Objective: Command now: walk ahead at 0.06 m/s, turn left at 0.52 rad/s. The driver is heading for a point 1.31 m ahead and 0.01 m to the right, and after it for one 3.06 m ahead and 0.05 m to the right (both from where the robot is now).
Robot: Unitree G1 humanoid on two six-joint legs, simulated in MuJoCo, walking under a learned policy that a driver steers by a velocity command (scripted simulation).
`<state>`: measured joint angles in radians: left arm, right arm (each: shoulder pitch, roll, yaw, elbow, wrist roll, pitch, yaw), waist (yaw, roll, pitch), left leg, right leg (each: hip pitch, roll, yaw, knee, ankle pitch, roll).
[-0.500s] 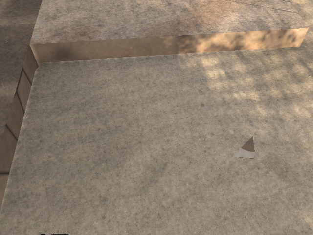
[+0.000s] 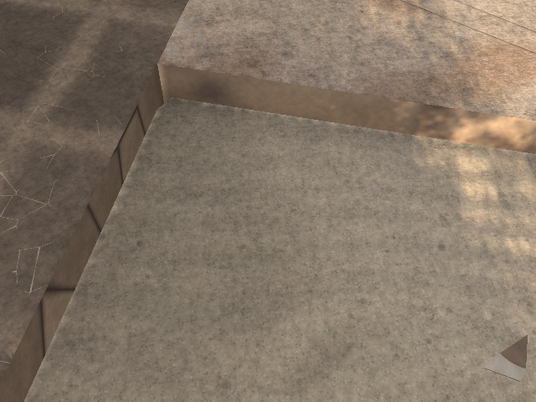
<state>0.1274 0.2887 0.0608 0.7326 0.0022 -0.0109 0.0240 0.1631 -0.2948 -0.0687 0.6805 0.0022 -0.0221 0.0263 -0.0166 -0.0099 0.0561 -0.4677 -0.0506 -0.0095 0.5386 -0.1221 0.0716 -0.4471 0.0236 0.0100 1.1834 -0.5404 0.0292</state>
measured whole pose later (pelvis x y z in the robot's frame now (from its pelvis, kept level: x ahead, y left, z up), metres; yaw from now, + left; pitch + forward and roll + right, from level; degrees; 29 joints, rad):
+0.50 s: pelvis +0.05 -0.05 +0.01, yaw +12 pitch +2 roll +1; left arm 0.22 0.24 0.05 0.74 0.02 -0.02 0.02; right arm 0.16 -0.30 -0.07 0.66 0.00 0.04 -0.02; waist 0.03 0.04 0.01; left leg -0.45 -0.07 -0.12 0.92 -0.47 -0.06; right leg -0.28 -0.01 0.03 0.50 -0.25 -0.01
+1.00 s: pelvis +0.14 -0.06 +0.01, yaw +12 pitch +1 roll +1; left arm 0.31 0.27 0.06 0.77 0.00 -0.09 -0.03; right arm 0.33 -0.28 -0.06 0.75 0.03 -0.05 -0.01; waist 0.01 0.03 -0.01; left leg -0.40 0.02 -0.05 1.07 -0.40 0.02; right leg -0.23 0.03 -0.04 0.52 -0.32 -0.07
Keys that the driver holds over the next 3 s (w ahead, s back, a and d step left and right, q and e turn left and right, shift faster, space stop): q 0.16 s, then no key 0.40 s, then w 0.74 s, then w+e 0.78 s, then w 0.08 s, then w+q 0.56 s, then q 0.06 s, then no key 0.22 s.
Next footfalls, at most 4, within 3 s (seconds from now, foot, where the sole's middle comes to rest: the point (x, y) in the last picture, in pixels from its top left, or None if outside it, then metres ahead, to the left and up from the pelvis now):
0.34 right None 0.17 -0.14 -0.76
0.64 left None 0.03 0.09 -0.76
1.36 left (199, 386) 0.46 0.16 -0.76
1.90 right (290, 270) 0.77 -0.07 -0.76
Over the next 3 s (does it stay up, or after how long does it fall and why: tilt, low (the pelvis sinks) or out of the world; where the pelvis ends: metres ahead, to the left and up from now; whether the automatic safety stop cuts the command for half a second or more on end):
stays up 1.22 -0.03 0.01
